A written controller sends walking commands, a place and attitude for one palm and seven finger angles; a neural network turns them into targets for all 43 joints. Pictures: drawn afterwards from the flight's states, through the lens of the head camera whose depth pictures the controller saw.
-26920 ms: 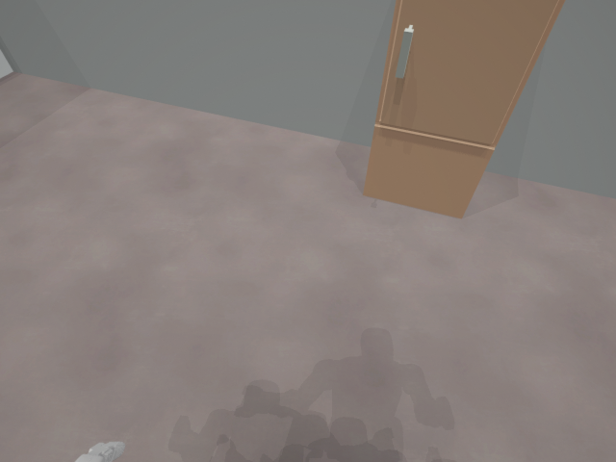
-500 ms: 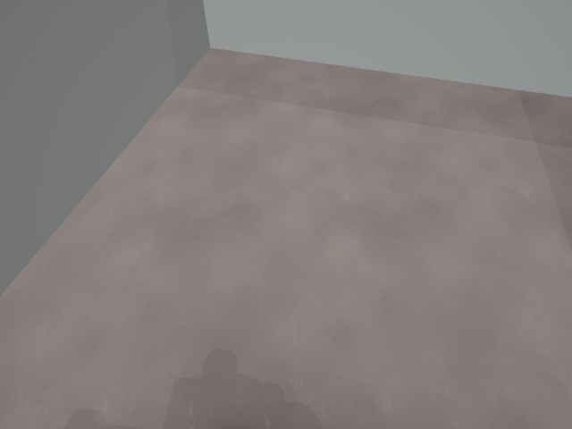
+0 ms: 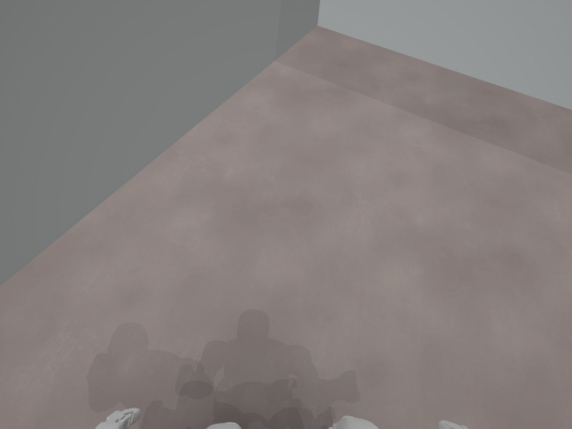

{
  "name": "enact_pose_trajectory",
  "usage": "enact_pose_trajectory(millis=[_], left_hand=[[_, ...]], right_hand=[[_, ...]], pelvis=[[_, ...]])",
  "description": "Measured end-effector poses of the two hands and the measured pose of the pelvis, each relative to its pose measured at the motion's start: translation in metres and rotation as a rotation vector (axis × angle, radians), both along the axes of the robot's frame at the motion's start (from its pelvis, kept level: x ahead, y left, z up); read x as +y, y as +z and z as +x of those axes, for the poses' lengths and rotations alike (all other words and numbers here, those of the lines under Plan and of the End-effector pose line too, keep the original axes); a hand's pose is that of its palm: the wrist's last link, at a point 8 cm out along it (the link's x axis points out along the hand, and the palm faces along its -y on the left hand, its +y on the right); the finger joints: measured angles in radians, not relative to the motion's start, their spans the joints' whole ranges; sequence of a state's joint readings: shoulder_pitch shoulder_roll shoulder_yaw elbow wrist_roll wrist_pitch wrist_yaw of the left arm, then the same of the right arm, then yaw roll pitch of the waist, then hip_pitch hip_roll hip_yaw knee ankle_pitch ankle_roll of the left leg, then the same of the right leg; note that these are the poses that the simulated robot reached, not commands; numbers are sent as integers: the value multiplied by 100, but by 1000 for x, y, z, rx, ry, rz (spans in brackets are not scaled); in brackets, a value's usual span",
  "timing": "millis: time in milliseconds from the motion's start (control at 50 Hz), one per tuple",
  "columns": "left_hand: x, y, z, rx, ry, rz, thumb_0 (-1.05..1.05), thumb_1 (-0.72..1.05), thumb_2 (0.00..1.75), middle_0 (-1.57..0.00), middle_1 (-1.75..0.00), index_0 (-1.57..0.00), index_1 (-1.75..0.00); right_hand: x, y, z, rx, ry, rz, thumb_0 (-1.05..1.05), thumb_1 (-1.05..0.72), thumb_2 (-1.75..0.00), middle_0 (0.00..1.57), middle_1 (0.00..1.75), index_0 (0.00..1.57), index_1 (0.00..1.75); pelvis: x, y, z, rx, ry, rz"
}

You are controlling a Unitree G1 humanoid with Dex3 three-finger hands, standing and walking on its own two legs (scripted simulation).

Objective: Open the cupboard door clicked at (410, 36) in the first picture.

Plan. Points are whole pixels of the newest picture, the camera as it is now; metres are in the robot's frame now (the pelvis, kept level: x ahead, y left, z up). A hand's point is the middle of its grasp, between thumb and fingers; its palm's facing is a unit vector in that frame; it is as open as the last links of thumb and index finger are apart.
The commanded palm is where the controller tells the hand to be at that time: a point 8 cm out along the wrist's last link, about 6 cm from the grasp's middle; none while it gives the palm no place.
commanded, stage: turn to face it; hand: left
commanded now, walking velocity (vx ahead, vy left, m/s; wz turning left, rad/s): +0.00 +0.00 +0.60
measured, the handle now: out of the picture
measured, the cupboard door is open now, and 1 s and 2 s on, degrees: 43 43 43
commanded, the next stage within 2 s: none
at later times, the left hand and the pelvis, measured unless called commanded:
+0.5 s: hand out of the picture +0.01 +0.18 -0.18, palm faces +0.35 -0.91 -0.23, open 7.4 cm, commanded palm none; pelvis +0.03 -0.03 -0.01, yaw +19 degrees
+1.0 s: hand out of the picture +0.03 +0.14 -0.15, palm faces +0.58 -0.78 -0.24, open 7.4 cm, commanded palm none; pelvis +0.08 -0.07 +0.01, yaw +38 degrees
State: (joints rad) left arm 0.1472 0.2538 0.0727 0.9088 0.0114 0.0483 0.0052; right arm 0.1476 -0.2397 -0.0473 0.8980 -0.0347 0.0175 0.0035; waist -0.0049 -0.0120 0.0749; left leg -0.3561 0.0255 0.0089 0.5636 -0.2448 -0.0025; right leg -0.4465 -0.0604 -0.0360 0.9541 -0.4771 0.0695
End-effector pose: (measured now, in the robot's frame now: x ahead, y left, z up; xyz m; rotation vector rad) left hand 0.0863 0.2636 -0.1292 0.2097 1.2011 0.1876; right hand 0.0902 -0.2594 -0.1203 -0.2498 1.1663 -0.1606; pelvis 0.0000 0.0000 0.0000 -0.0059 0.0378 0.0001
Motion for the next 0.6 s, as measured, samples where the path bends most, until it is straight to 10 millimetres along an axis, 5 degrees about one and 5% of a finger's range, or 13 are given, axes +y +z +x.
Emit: enact_pose_trajectory(millis=[100, 200, 340, 460, 600], left_hand=[[-16, 10, 3, -73, 33, 44, 0, 91, 90, -20, -30, -20, -30], [-35, 16, -20, -32, 102, 44, 0, 91, 90, -20, -30, -20, -30], [-54, 5, -60, 45, 216, -23, 0, 90, 90, -21, -30, -21, -30], [-42, -23, -93, 103, 329, -61, 0, 90, 90, -21, -30, -21, -30], [-31, -6, -81, 39, 405, -31, 0, 91, 90, -20, -30, -20, -30]], right_hand=[[-20, -17, 23, 24, 43, 37, 0, -91, -89, 20, 30, 21, 30], [-28, -15, 52, 45, 93, 51, 0, -91, -89, 20, 30, 20, 30], [-4, -1, 101, 29, 223, 58, 1, -91, -89, 20, 30, 20, 30], [28, -2, 139, -46, 350, 29, 0, -91, -89, 20, 30, 20, 30], [27, 6, 136, 14, 410, 0, 0, -91, -89, 20, 30, 21, 30]], pelvis=[[-26, -7, 10, 3, 65, 24], [-37, 1, 19, -8, 136, 31], [-40, 7, 31, -6, 230, 46], [-29, -10, 34, -8, 311, 20], [-37, 3, 40, -10, 390, -5]])
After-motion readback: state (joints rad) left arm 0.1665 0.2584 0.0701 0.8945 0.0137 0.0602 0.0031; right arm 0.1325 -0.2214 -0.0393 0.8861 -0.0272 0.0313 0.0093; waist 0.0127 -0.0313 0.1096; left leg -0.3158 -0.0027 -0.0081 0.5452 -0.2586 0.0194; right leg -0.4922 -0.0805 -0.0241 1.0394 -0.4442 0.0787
